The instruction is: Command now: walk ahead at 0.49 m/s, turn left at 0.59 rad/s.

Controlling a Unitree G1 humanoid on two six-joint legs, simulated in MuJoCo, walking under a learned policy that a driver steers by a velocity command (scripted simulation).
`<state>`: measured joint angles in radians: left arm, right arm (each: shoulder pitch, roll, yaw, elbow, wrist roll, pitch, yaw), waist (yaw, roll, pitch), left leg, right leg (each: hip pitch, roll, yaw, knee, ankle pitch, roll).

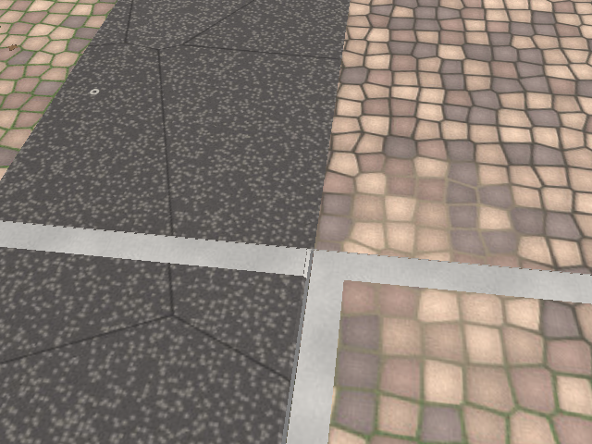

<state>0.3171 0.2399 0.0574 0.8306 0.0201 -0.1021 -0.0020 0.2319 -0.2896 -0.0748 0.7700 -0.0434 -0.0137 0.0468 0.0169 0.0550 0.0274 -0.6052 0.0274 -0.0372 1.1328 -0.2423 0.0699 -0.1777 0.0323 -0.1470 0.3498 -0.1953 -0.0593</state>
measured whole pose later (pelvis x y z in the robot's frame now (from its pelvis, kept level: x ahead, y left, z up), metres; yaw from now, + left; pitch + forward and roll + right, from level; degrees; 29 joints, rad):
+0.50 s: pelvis +0.27 +0.08 +0.00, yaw +15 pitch +1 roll +0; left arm 0.25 0.25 0.04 0.80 0.03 -0.04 -0.02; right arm 0.28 -0.24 -0.05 0.82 -0.01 -0.05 0.01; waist 0.02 -0.03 0.06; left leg -0.20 -0.12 0.04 0.38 -0.18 0.13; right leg -0.55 -0.13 -0.01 1.13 -0.30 -0.01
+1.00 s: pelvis +0.48 +0.08 -0.01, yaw +1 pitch +0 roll +1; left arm 0.24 0.26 0.06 0.80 0.00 0.00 0.00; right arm 0.18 -0.23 -0.02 0.79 -0.03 0.00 -0.03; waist 0.01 0.01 0.09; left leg -0.53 0.00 -0.03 1.22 -0.41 -0.02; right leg -0.37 0.13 -0.01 0.46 -0.09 -0.14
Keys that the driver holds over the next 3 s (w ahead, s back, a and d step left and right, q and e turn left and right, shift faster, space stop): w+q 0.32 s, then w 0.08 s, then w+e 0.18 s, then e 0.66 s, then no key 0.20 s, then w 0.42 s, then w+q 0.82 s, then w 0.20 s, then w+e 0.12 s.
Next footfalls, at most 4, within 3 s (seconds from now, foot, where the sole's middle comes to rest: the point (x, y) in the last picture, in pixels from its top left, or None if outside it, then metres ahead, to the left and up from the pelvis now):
0.30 left None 0.30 0.13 -0.78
0.82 right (304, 389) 0.61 0.05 -0.78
1.40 left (230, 401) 0.58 0.22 -0.78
1.88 right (332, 367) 0.66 -0.02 -0.78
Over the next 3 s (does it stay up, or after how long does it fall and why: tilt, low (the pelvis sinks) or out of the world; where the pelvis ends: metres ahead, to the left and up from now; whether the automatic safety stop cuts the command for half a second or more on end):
stays up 1.21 0.01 -0.11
